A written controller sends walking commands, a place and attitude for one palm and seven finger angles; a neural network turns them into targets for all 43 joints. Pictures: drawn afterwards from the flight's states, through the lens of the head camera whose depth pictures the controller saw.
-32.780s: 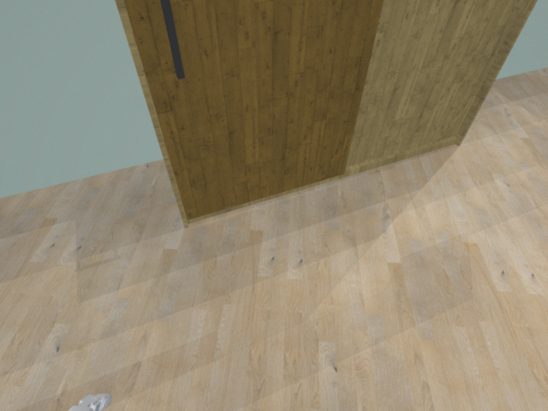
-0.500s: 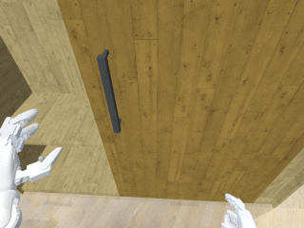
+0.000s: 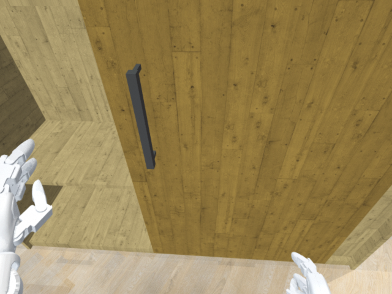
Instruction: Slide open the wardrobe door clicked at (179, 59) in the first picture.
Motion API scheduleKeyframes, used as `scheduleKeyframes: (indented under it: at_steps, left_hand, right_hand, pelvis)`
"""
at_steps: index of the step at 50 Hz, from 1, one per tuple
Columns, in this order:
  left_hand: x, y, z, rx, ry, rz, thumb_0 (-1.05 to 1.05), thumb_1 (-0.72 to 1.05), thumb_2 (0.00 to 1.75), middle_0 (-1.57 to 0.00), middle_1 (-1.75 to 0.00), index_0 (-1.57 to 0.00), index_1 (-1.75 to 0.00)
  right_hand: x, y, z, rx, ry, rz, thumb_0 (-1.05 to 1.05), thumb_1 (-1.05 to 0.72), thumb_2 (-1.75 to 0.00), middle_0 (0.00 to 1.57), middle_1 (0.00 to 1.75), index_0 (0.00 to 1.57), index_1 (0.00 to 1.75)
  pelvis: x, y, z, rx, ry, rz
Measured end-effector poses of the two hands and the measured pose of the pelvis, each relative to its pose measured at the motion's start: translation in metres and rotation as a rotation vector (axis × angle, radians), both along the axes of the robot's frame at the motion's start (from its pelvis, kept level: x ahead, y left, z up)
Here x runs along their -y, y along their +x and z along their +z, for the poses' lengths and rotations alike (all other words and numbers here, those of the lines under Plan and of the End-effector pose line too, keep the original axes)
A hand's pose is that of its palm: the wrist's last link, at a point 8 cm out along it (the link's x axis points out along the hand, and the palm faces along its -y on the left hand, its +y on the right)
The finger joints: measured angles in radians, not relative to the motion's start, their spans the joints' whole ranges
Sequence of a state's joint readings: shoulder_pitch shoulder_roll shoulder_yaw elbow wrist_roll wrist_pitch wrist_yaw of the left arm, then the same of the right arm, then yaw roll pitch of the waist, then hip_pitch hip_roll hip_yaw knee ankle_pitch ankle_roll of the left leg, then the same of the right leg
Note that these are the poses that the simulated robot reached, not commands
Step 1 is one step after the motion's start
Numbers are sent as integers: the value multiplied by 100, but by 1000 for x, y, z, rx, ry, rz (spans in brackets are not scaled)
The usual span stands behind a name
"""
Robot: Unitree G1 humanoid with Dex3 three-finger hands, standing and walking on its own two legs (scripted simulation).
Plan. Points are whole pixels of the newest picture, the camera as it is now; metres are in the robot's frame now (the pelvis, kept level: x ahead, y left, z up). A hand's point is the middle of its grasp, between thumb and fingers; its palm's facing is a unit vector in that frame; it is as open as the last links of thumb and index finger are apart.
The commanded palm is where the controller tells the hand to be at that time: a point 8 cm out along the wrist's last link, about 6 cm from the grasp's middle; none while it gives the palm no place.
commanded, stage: draw the hand back to the body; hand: left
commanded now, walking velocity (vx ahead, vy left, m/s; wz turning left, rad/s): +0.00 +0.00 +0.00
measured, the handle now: (145, 122) +0.47 +0.21 +0.12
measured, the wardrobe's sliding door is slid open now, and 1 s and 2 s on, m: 0.68 0.68 0.68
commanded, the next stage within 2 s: step back with the hand held close in 0.02 s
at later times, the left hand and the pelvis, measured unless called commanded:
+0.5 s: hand (42, 213) +0.17 +0.28 +0.15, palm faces +0.37 -0.80 -0.48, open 7.4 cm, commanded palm +0.12 +0.32 +0.17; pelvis -0.03 +0.02 -0.01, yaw -1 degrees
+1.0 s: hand (0, 260) +0.10 +0.28 +0.16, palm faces +0.49 -0.78 -0.39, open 7.4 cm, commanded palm +0.03 +0.32 +0.17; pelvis -0.10 +0.02 -0.03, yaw +2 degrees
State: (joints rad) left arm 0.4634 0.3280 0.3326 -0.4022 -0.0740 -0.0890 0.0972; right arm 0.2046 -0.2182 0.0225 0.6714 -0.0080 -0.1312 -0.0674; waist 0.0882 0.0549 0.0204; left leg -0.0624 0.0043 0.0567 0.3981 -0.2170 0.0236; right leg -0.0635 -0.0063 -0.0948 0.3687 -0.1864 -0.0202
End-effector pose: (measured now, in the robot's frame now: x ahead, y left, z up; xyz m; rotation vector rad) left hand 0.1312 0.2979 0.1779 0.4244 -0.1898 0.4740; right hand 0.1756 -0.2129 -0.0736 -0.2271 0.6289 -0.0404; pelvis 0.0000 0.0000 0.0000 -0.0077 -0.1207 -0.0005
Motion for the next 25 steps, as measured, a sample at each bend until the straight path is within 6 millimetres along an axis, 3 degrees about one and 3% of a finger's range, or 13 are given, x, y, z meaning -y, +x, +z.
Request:
scheduleKeyframes:
  at_steps: [12, 19, 25]
  left_hand:
    - [-5, 1, 4, 20, 46, 4, 2, 89, 89, -21, -30, -21, -31]
    - [-5, 9, -6, -35, 69, -68, 2, 90, 89, -21, -30, -21, -31]
    - [-16, 2, -5, -49, 130, -114, 2, 89, 89, -22, -30, -22, -31]
  right_hand:
    - [12, -12, 1, -15, -10, -32, 2, -90, -90, 21, 30, 20, 30]
    - [18, -27, 1, -54, -46, -97, 2, -90, -90, 21, 30, 20, 30]
    - [13, -44, 2, -78, -64, -145, 2, -90, -90, 20, 30, 20, 30]
  pelvis:
    - [4, -10, 0, -36, -12, -4]
    - [-10, -18, -2, -95, -10, -18]
    - [-21, -27, -6, -106, -1, -23]
